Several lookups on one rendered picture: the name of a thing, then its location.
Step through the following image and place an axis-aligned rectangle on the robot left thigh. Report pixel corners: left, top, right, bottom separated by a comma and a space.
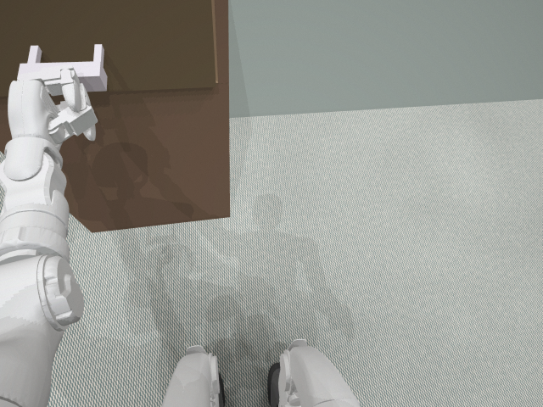
161, 352, 220, 407

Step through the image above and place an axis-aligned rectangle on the left robot forearm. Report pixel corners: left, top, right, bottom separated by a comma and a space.
0, 137, 70, 265

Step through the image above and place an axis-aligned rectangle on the robot left hand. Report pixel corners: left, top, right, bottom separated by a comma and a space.
8, 64, 98, 151

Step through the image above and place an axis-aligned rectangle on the handle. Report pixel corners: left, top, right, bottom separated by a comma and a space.
17, 44, 108, 92

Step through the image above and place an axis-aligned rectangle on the drawer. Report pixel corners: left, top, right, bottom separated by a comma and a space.
0, 0, 216, 97

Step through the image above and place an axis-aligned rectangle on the left robot upper arm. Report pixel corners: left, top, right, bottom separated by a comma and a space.
0, 254, 84, 407

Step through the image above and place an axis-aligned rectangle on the cabinet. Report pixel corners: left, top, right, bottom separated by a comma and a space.
0, 0, 230, 233

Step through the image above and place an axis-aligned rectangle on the robot right shin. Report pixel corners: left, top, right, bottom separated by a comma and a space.
278, 339, 307, 407

